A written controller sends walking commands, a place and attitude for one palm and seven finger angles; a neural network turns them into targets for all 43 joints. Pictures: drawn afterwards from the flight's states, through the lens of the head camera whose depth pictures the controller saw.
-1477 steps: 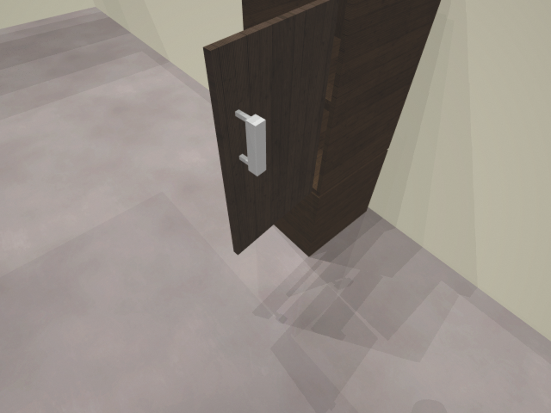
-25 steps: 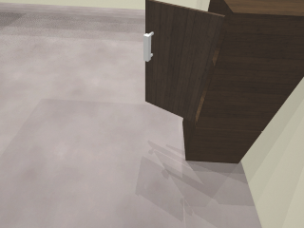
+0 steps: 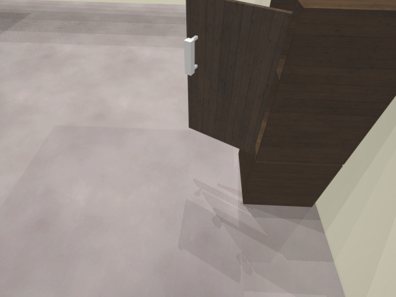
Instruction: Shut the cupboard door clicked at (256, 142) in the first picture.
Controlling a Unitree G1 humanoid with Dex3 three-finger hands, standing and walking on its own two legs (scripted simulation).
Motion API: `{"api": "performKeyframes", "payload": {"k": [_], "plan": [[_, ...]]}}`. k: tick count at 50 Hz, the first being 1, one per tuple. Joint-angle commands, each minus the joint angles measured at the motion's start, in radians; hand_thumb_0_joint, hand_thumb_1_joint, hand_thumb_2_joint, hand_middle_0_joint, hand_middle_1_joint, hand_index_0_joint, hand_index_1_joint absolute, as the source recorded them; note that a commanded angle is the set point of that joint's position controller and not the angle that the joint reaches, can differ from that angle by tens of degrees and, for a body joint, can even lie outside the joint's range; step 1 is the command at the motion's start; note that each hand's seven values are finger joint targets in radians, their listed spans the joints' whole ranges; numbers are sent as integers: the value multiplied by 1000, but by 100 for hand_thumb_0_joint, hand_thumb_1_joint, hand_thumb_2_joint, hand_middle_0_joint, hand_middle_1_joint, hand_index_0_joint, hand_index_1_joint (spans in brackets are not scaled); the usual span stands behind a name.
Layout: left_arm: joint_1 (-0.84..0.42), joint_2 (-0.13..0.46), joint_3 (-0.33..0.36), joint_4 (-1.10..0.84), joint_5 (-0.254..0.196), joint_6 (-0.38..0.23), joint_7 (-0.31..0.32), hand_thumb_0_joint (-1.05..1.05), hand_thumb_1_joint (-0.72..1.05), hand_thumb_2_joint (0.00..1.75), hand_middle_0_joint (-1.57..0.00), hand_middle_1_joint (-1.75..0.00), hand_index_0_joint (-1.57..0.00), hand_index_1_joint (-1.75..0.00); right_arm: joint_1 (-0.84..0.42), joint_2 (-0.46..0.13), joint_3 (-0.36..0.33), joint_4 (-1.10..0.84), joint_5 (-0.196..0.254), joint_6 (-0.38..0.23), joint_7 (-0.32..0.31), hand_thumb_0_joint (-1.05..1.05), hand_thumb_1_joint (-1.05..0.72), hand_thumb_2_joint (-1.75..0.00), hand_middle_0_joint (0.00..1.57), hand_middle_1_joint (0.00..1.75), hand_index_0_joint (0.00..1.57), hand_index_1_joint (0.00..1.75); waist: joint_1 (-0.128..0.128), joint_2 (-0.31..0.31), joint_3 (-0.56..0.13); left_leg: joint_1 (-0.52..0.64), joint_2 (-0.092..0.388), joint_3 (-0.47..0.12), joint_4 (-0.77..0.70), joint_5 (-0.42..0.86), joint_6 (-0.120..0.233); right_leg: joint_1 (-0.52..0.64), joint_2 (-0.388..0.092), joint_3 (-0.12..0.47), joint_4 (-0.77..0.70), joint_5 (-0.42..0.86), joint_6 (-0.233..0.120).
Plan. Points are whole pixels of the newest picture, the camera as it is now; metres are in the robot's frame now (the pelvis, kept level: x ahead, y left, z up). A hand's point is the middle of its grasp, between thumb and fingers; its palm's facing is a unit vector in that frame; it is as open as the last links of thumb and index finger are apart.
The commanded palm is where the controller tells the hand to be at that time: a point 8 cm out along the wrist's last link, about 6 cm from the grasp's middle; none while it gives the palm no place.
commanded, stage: look to check the result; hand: left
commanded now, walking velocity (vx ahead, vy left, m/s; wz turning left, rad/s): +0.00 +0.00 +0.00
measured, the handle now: (192, 55) +0.89 +0.06 +0.05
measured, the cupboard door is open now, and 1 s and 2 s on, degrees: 62 62 62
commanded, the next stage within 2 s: walk to a spot facing it in 0.08 s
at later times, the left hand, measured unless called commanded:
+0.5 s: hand out of the picture +0.00 +0.19 -0.20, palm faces +0.15 -0.96 -0.22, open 7.4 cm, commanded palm none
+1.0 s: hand out of the picture +0.05 +0.24 -0.16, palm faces +0.40 -0.86 -0.30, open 7.4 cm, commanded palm none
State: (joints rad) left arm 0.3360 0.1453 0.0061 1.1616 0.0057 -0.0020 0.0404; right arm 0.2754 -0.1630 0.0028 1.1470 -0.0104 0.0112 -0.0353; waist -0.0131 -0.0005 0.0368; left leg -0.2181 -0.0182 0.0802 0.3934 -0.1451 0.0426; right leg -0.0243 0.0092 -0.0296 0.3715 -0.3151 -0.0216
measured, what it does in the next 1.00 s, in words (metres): steps on the spot, turning left: right foot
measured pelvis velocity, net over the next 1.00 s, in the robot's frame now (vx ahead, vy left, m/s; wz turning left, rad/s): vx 0.02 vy -0.02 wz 0.44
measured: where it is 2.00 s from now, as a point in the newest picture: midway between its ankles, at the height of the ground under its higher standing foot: outside the picture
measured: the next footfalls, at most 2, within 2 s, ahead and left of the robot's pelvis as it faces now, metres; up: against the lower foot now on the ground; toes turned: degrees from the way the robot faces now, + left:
right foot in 0.98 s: +0.10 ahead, -0.14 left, +0.00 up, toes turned +27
left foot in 1.26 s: +0.00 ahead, +0.13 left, +0.00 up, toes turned +41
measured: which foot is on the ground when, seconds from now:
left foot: down 0.00-0.96, up 0.98-1.00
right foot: down 0.00-0.56, up 0.58-0.96, down 0.98-1.00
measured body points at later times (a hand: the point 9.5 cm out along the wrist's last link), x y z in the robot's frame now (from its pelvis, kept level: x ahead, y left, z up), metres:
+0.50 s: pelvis +0.01 +0.00 -0.02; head +0.03 +0.02 +0.43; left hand +0.00 +0.24 -0.18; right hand +0.04 -0.23 -0.17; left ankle +0.03 +0.09 -0.73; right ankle -0.07 -0.10 -0.74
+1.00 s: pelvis +0.02 -0.02 -0.01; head +0.07 +0.00 +0.43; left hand +0.03 +0.28 -0.14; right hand +0.18 -0.24 -0.16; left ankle +0.03 +0.11 -0.73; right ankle +0.06 -0.15 -0.75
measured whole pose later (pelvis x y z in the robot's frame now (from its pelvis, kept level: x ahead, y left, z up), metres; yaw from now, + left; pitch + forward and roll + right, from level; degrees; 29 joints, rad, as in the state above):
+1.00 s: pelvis +0.02 -0.02 -0.01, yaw +25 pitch +3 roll +0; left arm 0.12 0.25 0.06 0.83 0.03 0.02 0.02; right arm 0.21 -0.25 -0.08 0.91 -0.02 0.07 0.01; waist -0.03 0.01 0.06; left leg -0.47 -0.11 -0.14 0.65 -0.29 -0.01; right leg -0.27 -0.03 0.03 0.51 -0.30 0.01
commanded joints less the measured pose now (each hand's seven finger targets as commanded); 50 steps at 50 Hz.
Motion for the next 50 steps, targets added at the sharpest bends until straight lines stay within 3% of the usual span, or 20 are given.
{"api": "performKeyframes", "payload": {"k": [1,10,13,18,21,23,25,26,27,28,29,31,35,41,44,46,47,48,49,50], "plan": [[78,119,15,-15,5,-13,4,0,90,90,-20,-30,-20,-30,37,-119,-23,-29,1,-16,-8,0,-90,-90,20,30,20,30,2,0,61,95,129,-141,-65,85,5,-164,-110,90,-103,117,-26],[33,145,18,-24,5,-15,1,0,90,90,-20,-30,-20,-30,5,-145,-25,-35,0,-17,-6,0,-90,-90,20,30,20,30,1,2,55,96,131,-145,-66,101,0,-148,-115,89,-111,135,-25],[53,116,20,-32,4,-2,7,0,90,90,-20,-30,-20,-30,21,-102,-18,-44,-1,-7,-2,0,-90,-90,20,30,20,30,6,-7,38,49,117,-149,-14,159,-3,-117,-130,54,-54,180,-15],[41,170,59,-90,10,10,13,0,90,90,-20,-30,-20,-30,-2,-113,-40,-101,-3,11,6,0,-90,-90,20,30,20,30,17,-72,17,-100,72,-123,155,173,-12,-61,-219,54,23,321,-62],[16,197,75,-138,16,11,14,0,90,90,-20,-30,-20,-30,-49,-101,-56,-152,-9,30,15,0,-90,-90,20,30,20,30,24,-154,73,-237,40,-56,434,-236,-41,-62,-360,95,14,543,-159],[-28,209,84,-170,29,11,17,0,90,90,-20,-30,-20,-30,-73,-104,-66,-190,-5,36,22,0,-90,-90,20,30,20,30,9,-128,115,-281,71,-53,510,-364,-47,-78,-406,77,37,641,-184],[-69,247,96,-197,24,7,11,0,90,90,-20,-30,-20,-30,-42,-102,-65,-201,-7,35,30,0,-90,-90,20,30,20,30,-20,-93,97,-198,64,-7,329,-268,-49,-70,-361,-28,169,739,-127],[-72,253,98,-207,16,7,6,0,90,90,-20,-30,-20,-30,24,-112,-68,-192,-12,32,31,0,-90,-90,20,30,20,30,-47,-64,45,-77,47,-1,229,-94,-36,-114,-318,-82,295,699,-71],[-48,230,97,-227,6,13,1,0,90,90,-20,-30,-20,-30,93,-165,-77,-190,-20,22,31,0,-90,-90,20,30,20,30,-65,110,-16,48,146,-197,98,283,43,-248,-215,-139,495,456,14],[-53,174,80,-266,-3,16,-4,0,90,90,-20,-30,-20,-30,133,-251,-95,-190,-23,15,26,0,-90,-90,20,30,20,30,-64,343,-49,115,366,-535,1,576,194,-411,-75,-127,733,-236,70],[-99,182,80,-290,10,27,2,0,90,90,-20,-30,-20,-30,145,-274,-100,-183,-21,20,20,0,-90,-90,20,30,20,30,-79,196,-102,59,405,-612,-88,271,214,-409,-63,11,818,-364,49],[-174,173,86,-304,15,32,-5,0,90,90,-20,-30,-20,-30,53,-261,-100,-222,-25,15,13,0,-90,-90,20,30,20,30,-52,128,-23,-81,350,-594,-151,-157,165,-470,-97,71,827,-219,51],[-151,158,86,-307,19,27,-21,0,90,90,-20,-30,-20,-30,-15,-248,-96,-251,-25,3,9,0,-90,-90,20,30,20,30,-15,82,-63,-39,254,-468,-119,-58,133,-453,-72,53,654,-123,73],[-176,167,83,-348,21,31,-20,0,90,90,-20,-30,-20,-30,-18,-271,-116,-269,-25,19,18,0,-90,-90,20,30,20,30,-25,144,-98,3,206,-487,-103,-33,117,-417,-22,37,494,-118,85],[-138,180,83,-353,17,31,-17,0,90,90,-20,-30,-20,-30,-48,-277,-125,-288,-25,28,23,0,-90,-90,20,30,20,30,-9,179,-113,-38,171,-502,-81,-19,98,-302,12,28,332,-108,76],[-56,206,92,-336,15,28,-13,0,90,90,-20,-30,-20,-30,-100,-258,-127,-312,-15,35,26,0,-90,-90,20,30,20,30,38,157,-105,-172,115,-477,-45,-105,54,-116,16,14,127,-4,64],[-22,249,102,-336,21,22,-9,0,90,90,-20,-30,-20,-30,-108,-224,-125,-322,-7,40,32,0,-90,-90,20,30,20,30,52,60,-95,-282,44,-420,37,-222,0,-25,-65,85,-18,-29,31],[-24,342,119,-352,36,11,-1,0,90,90,-20,-30,-20,-30,-87,-166,-120,-334,1,39,39,0,-90,-90,20,30,20,30,53,-178,-83,-434,-82,-261,298,-344,-77,20,-320,397,-182,-185,-68],[-126,356,108,-377,34,18,3,0,90,90,-20,-30,-20,-30,-91,-174,-124,-341,-14,38,42,0,-90,-90,20,30,20,30,29,-201,-13,-433,-85,-169,607,-417,-90,-164,-502,467,-220,-159,-152],[-192,330,104,-396,28,15,5,0,90,90,-20,-30,-20,-30,-65,-180,-124,-341,-22,46,49,0,-90,-90,20,30,20,30,-16,-104,-3,-395,-34,-179,765,-377,-76,-256,-464,390,-167,-124,-164]]}}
